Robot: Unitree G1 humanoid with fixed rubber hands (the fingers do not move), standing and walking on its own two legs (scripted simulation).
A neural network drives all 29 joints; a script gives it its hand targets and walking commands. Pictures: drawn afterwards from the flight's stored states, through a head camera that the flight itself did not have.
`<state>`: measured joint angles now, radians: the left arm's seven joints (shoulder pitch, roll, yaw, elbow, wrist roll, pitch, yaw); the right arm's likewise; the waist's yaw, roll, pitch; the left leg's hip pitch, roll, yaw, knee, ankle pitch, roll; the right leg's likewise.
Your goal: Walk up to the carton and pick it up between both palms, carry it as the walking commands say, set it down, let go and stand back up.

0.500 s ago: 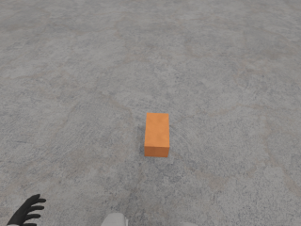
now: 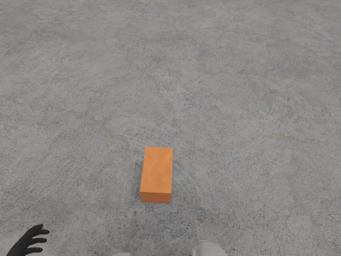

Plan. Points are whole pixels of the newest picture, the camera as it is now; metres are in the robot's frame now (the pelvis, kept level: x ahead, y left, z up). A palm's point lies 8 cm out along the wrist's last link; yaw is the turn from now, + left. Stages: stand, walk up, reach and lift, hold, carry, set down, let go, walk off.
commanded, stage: walk up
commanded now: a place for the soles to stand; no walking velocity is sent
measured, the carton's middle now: (157, 174) +0.63 +0.05 -0.67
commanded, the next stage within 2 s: none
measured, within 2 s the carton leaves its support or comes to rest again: neither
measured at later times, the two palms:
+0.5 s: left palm (31, 247) +0.15 +0.31 -0.07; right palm (303, 216) +0.22 -0.34 -0.08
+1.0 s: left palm out of the picture +0.12 +0.35 -0.06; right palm (297, 208) +0.23 -0.32 -0.05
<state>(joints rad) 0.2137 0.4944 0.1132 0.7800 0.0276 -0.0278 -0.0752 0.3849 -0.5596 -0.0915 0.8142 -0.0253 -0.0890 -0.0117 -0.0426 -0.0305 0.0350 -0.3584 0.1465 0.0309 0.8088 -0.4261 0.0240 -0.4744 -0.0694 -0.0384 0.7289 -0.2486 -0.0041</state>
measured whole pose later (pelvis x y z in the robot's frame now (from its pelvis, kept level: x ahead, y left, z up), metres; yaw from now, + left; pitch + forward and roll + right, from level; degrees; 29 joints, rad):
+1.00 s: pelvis +0.08 -0.01 +0.03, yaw +6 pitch -1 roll -1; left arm 0.16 0.46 0.06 1.04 0.02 -0.08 0.03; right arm 0.08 -0.45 -0.05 0.99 -0.05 0.03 0.08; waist 0.00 0.02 0.02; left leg -0.38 0.01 -0.02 0.75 -0.36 0.02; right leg -0.17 -0.07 -0.17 0.43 -0.24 -0.01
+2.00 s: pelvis +0.16 +0.07 +0.03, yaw -4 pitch -1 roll +1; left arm 0.07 0.43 0.02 1.01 0.01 -0.02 -0.01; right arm 0.03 -0.44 -0.03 1.03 -0.01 -0.01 0.01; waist -0.01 -0.01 0.05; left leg -0.20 0.07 0.14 0.50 -0.28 -0.01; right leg -0.25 0.02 0.06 0.52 -0.25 0.00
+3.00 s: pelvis +0.16 +0.08 +0.03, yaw -9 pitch -2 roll +1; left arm 0.13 0.44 0.01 0.98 0.02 -0.02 0.01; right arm 0.04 -0.42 -0.07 0.99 -0.02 0.02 0.02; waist -0.01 -0.01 0.07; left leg -0.17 0.09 0.23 0.55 -0.33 0.00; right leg -0.28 0.04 0.15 0.58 -0.27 0.01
